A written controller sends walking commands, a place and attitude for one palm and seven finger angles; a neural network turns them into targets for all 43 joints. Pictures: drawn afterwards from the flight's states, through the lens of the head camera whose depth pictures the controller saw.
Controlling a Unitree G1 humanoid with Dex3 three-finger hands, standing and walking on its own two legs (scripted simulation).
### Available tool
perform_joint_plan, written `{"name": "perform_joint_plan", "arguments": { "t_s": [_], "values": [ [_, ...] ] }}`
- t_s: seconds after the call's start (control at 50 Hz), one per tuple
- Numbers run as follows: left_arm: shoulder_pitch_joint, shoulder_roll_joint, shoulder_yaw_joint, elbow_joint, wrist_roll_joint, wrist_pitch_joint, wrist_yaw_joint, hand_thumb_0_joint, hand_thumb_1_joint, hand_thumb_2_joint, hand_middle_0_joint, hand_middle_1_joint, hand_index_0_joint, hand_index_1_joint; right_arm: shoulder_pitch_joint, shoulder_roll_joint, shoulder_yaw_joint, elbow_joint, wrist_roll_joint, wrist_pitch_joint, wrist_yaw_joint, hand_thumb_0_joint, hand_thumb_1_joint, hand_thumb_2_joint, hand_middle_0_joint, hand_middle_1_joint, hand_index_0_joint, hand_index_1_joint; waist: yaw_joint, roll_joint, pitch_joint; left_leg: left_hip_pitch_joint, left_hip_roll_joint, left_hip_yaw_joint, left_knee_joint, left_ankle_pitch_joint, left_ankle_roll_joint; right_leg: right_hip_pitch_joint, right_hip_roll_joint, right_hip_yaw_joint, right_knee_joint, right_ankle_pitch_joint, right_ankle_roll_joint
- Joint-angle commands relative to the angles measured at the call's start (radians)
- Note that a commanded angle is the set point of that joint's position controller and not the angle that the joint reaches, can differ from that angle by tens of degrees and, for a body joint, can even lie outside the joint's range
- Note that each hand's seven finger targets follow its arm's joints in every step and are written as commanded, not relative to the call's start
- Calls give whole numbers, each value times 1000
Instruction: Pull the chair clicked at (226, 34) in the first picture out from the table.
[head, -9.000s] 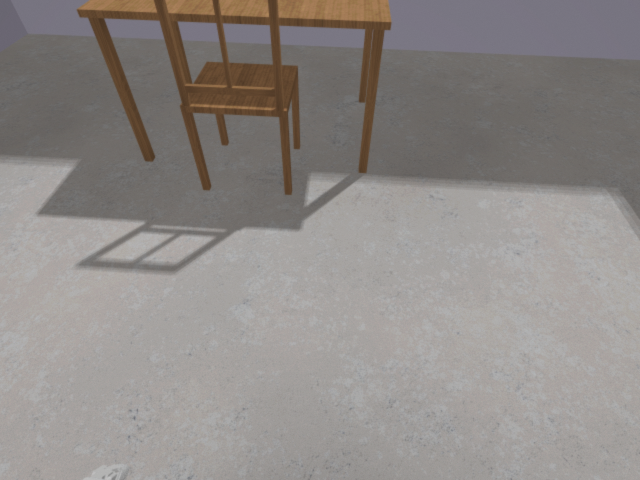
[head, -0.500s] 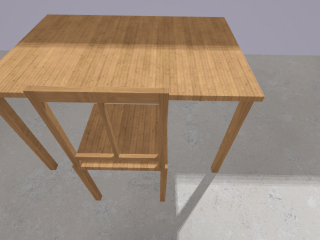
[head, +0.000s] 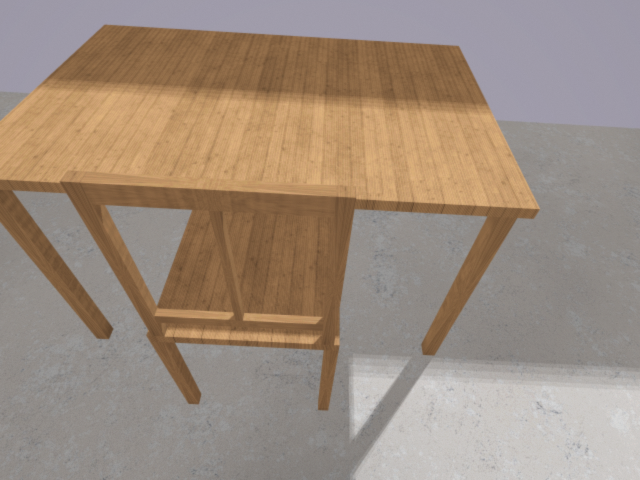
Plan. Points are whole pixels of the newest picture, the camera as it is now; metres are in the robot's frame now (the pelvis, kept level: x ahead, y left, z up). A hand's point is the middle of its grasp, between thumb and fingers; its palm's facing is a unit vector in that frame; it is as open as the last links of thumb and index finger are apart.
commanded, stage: look again from close up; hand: left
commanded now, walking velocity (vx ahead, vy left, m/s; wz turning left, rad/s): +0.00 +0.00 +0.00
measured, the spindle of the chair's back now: (229, 270) +0.46 +0.19 -0.08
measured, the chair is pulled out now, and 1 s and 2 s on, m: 0.00 0.00 0.00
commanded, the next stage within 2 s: raise the hand toward the chair's back in 0.48 s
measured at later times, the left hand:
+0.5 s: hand out of the picture +0.00 +0.18 -0.18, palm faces +0.02 -0.98 -0.18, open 7.4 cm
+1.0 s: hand (191, 454) +0.17 +0.17 -0.07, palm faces +0.01 -1.00 +0.02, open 9.2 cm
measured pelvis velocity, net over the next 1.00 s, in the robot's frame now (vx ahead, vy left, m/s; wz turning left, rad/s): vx -0.04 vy -0.03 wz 0.02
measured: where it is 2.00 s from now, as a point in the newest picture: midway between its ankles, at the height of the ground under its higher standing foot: outside the picture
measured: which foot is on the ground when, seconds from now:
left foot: down 0.00-1.00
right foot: down 0.00-1.00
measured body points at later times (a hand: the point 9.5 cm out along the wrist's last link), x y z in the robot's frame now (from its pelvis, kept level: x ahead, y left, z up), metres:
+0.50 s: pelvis +0.01 +0.01 +0.00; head +0.02 +0.02 +0.45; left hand +0.00 +0.23 -0.16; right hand +0.03 -0.22 -0.15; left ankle +0.01 +0.09 -0.74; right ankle -0.03 -0.13 -0.74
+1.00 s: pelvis -0.04 -0.03 -0.09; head +0.01 -0.01 +0.35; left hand +0.16 +0.23 -0.07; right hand +0.20 -0.28 -0.11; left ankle +0.02 +0.08 -0.74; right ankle -0.02 -0.12 -0.74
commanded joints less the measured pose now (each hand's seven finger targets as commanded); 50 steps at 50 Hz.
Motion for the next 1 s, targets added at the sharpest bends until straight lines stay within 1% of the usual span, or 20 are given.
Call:
{"name": "perform_joint_plan", "arguments": {
  "t_s": [0.0,0.16,0.52,0.54,0.56,0.58,0.6,0.62,0.64,0.66,0.68,0.7,0.74,0.76,0.8,0.82,0.86,0.92,0.96,0.98],
  "values": [
    [68,102,21,-17,-2,-14,4,0,900,900,-200,-300,-200,-300,40,-104,-20,-23,0,-15,-1,0,-900,-900,200,300,200,300,-1,21,22,26,113,-127,-117,137,-3,-49,-75,76,-96,136,-35],
    [75,104,19,4,-3,-13,5,0,900,900,-200,-300,-200,-300,29,-110,-18,-7,1,-18,-4,0,-900,-900,200,300,200,300,1,31,-3,70,121,-126,-121,214,-1,-26,-84,65,-101,176,-28],
    [88,95,19,22,-3,-8,4,0,900,900,-200,-300,-200,-300,36,-102,-14,13,1,-15,-5,0,-900,-900,200,300,200,300,4,17,30,58,117,-134,-159,164,-1,-20,-88,58,-121,143,-26],
    [90,95,20,23,-4,-9,4,0,900,900,-200,-300,-200,-300,40,-103,-14,14,1,-16,-6,0,-900,-900,200,300,200,300,5,26,12,71,118,-136,-155,183,1,-13,-89,58,-119,153,-26],
    [110,100,11,37,14,-29,42,0,900,900,-200,-300,-200,-300,6,-133,-17,-55,6,-20,-3,0,-900,-900,200,300,200,300,6,42,36,41,139,-136,31,540,-26,-58,-99,91,-92,393,-20],
    [-578,508,314,-1501,-169,-191,72,0,877,890,-198,-296,-198,-296,-19,-287,-98,-346,10,-143,-74,0,-900,-900,200,300,200,300,-109,284,-347,350,40,-112,-28,539,-77,-92,6,-12,-74,461,-31],
    [-178,233,84,-1283,-78,-127,80,0,853,880,-195,-293,-195,-293,-9,-201,-23,-325,16,-255,-74,0,-900,-900,200,300,200,300,-17,348,-385,454,129,-144,-103,724,-110,-129,5,-26,75,178,-59],
    [124,13,1,-998,-121,-14,84,0,830,870,-193,-289,-193,-289,23,-162,-25,-300,24,-298,-42,0,-900,-900,200,300,200,300,-33,211,-272,320,103,-136,-113,742,-105,-204,24,-44,175,16,-42],
    [45,-27,-49,-1125,-164,-31,58,0,807,860,-191,-285,-191,-285,13,-193,-37,-342,37,-305,-32,0,-900,-900,200,300,200,300,-29,122,-186,217,102,-146,-85,615,-97,-238,14,-46,154,-28,-23],
    [-20,34,5,-1138,-157,-70,41,0,783,850,-188,-282,-188,-282,-23,-219,-53,-382,29,-320,-28,0,-900,-900,200,300,200,300,-34,53,-127,102,81,-146,-43,365,-81,-258,14,-45,104,-32,-27],
    [33,54,60,-995,-153,-91,22,0,760,840,-186,-278,-186,-278,-37,-218,-56,-401,23,-315,-26,0,-900,-900,200,300,200,300,-55,-51,-29,-23,58,-149,-3,162,-67,-290,24,-64,55,-17,-32],
    [15,89,129,-940,-170,-159,-12,0,737,830,-184,-274,-184,-274,-28,-249,-64,-431,8,-309,-13,0,-900,-900,200,300,200,300,-60,-136,-26,-141,31,-154,68,20,-62,-363,25,-69,51,-11,-36],
    [114,103,228,-789,-211,-328,-113,0,690,810,-179,-267,-179,-267,-67,-245,-79,-482,-5,-299,-1,0,-900,-900,200,300,200,300,-13,-274,-87,-307,24,-145,199,-54,-50,-478,37,-72,180,-78,-40],
    [192,39,199,-753,-240,-411,-185,0,667,800,-177,-263,-177,-263,-99,-240,-83,-517,-7,-302,11,0,-900,-900,200,300,200,300,18,-266,-103,-383,20,-127,254,-86,-53,-531,38,-65,246,-117,-43],
    [244,65,239,-771,-283,-560,-331,0,620,780,-172,-256,-172,-256,-133,-239,-92,-582,2,-306,44,0,-900,-900,200,300,200,300,72,-40,-218,-430,3,-88,358,-62,-68,-553,23,-24,369,-77,-67],
    [186,102,248,-811,-291,-628,-404,0,597,770,-170,-252,-170,-252,-147,-242,-95,-610,4,-310,54,0,-900,-900,200,300,200,300,64,33,-254,-457,5,-84,416,-63,-69,-602,20,-8,427,-76,-73],
    [196,162,310,-832,-315,-618,-459,0,550,750,-165,-245,-165,-245,-173,-247,-100,-690,16,-300,55,0,-900,-900,200,300,200,300,81,22,-308,-529,1,-69,469,-123,-52,-630,20,23,465,-148,-66],
    [22,208,326,-1026,-367,-528,-450,0,480,720,-158,-234,-158,-234,-195,-245,-90,-776,38,-280,23,0,-900,-900,200,300,200,300,46,6,-306,-634,-8,-69,511,-284,-31,-653,9,114,389,-400,-46],
    [-49,231,331,-1221,-363,-520,-398,0,433,700,-153,-227,-153,-227,-142,-224,-89,-776,34,-281,-3,0,-900,-900,200,300,200,300,25,87,-381,-576,9,-75,543,-213,-19,-633,16,130,389,-332,-45],
    [-81,248,328,-1282,-353,-521,-372,0,410,690,-151,-223,-151,-223,-118,-221,-86,-760,29,-276,-12,0,-900,-900,200,300,200,300,-1,56,-390,-578,19,-86,562,-204,-16,-645,27,131,397,-313,-40]
  ]
}}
